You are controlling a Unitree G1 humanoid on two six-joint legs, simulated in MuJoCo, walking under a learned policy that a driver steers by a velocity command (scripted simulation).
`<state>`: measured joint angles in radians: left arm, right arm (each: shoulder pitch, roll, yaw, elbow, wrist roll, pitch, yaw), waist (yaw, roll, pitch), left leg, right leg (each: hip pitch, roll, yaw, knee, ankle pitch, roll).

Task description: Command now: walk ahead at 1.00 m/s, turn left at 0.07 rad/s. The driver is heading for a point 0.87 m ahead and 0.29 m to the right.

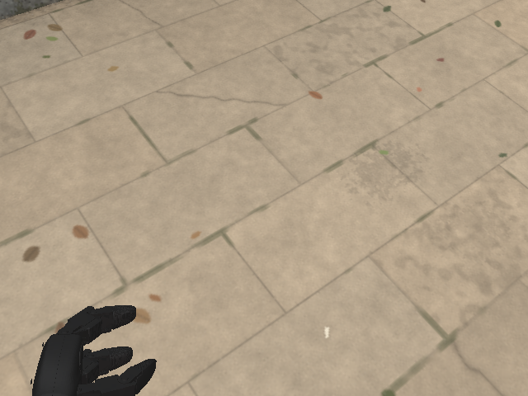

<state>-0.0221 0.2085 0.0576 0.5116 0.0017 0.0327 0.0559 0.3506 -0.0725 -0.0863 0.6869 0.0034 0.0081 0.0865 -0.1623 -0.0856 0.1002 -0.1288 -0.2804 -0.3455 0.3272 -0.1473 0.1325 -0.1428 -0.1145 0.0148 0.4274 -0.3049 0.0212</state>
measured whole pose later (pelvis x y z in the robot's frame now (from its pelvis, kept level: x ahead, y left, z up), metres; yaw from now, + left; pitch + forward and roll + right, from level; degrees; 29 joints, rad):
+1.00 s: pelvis +0.00 +0.00 +0.00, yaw +0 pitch +1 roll +0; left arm 0.08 0.24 0.07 0.69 0.02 0.02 0.05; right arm 0.36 -0.05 -0.13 0.72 -0.02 -0.02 0.04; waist -0.10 -0.04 0.05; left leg -0.13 -0.26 -0.36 0.31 -0.13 0.12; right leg -0.13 -0.09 0.02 0.40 -0.31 -0.02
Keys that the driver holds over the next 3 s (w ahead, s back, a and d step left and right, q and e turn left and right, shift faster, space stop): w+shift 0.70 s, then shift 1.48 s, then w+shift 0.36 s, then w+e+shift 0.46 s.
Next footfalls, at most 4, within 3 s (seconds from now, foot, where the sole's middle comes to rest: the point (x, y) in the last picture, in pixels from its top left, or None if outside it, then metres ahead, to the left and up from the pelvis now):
1.86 right None -0.02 -0.18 -0.78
2.44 left None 0.06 0.16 -0.78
2.78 right None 0.23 -0.06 -0.78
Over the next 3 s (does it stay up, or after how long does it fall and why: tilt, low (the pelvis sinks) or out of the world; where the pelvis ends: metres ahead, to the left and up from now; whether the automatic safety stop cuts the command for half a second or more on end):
stays up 0.24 -0.02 0.00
